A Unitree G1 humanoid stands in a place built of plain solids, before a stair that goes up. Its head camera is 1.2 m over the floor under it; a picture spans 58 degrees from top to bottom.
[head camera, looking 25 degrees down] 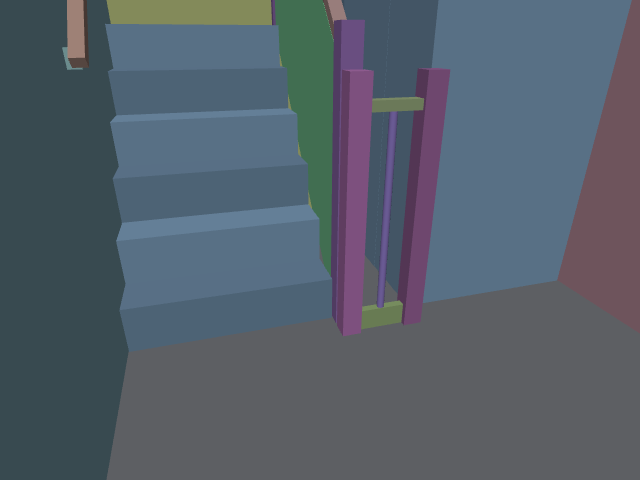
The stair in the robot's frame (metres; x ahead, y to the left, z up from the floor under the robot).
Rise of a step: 0.21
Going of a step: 0.21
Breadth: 0.90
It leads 16 degrees to the left of straight ahead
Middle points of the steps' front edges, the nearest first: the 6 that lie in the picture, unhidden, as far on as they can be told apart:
1.58 0.37 0.21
1.78 0.43 0.42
1.99 0.49 0.63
2.19 0.55 0.84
2.39 0.61 1.06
2.59 0.67 1.27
